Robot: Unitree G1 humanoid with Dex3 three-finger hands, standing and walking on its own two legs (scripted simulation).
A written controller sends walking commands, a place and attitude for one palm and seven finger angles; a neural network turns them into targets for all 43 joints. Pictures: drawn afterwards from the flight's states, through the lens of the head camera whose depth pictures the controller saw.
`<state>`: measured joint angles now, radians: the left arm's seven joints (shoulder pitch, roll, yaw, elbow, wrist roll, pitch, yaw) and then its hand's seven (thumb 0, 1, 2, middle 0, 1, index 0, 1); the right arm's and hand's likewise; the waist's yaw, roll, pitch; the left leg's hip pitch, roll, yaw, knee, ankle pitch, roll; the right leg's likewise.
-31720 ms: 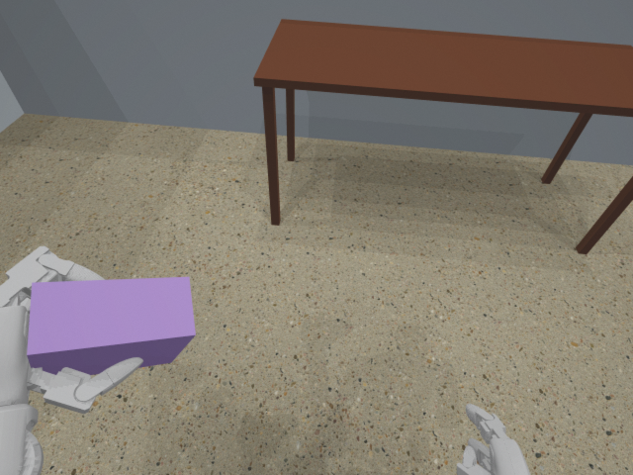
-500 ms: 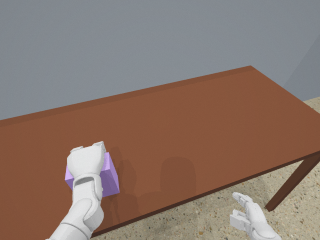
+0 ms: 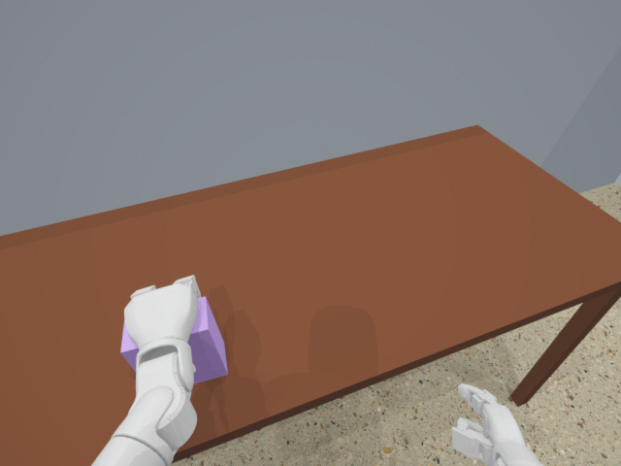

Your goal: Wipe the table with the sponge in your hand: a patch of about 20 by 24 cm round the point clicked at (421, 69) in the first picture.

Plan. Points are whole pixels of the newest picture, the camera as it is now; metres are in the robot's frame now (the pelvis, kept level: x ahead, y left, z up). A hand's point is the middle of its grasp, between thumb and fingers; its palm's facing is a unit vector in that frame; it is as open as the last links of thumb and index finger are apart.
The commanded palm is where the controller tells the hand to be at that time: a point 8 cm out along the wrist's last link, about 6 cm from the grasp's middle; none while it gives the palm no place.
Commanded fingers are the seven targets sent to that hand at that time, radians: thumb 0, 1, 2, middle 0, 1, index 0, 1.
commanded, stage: wipe back along the middle lane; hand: left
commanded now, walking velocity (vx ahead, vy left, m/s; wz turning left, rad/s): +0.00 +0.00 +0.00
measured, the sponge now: (183, 354) +0.28 +0.23 -0.03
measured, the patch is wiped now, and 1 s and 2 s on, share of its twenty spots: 0.70 0.70 0.75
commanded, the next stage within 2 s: slide across to the third lane in 0.08 s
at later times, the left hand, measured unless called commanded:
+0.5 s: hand (185, 333) +0.28 +0.22 +0.02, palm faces -0.03 -0.06 -1.00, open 10.2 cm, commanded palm +0.25 +0.17 +0.07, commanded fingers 0.00 0.10 1.30 -1.20 -1.60 -1.20 -1.60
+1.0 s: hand (224, 323) +0.30 +0.16 +0.02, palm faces -0.04 -0.05 -1.00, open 10.2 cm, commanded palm +0.26 +0.14 +0.07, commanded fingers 0.00 0.10 1.30 -1.20 -1.60 -1.20 -1.60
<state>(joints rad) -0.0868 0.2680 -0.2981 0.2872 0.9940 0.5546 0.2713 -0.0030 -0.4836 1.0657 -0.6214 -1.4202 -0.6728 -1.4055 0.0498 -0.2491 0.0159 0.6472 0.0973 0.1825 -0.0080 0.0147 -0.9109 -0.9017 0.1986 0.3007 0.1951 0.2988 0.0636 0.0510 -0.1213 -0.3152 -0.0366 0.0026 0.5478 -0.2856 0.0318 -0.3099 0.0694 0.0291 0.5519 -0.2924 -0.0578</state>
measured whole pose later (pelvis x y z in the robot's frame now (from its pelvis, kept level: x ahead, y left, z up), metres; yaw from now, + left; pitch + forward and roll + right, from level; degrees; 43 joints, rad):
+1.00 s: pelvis -0.02 -0.01 +0.00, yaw +3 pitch +3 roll +0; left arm -0.35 0.13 -0.50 0.53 0.96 0.58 0.26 -0.01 -0.51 1.07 -0.67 -1.38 -0.72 -1.36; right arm 0.02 -0.21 0.01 0.69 0.10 0.20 0.03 0.01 -0.91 -0.90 0.20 0.30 0.19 0.30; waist 0.09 0.06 -0.13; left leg -0.35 -0.05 -0.04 0.57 -0.27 0.03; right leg -0.34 0.05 -0.02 0.59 -0.29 -0.06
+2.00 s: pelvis -0.03 -0.04 -0.01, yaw +1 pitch +10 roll +1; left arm -0.74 0.25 -0.19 1.07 0.96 0.41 0.30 0.01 -0.60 1.12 -0.76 -1.29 -0.81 -1.28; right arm 0.19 -0.25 0.00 0.76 0.08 0.12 -0.06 0.01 -0.91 -0.90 0.20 0.30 0.20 0.30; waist -0.05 0.05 -0.15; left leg -0.55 0.00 -0.03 0.62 -0.26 0.02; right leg -0.54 0.11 -0.01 0.62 -0.25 -0.11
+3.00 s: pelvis -0.02 +0.01 -0.02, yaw -1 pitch +18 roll -2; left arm -0.99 0.31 -0.15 1.29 1.00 0.43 0.36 0.02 -0.59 1.12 -0.73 -1.33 -0.78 -1.32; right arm 0.29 -0.23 -0.01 0.77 0.05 0.08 0.00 0.01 -0.91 -0.90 0.20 0.30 0.20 0.30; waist -0.12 0.04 -0.19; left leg -0.73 -0.02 0.00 0.71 -0.30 0.05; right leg -0.69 0.09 0.02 0.64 -0.26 -0.04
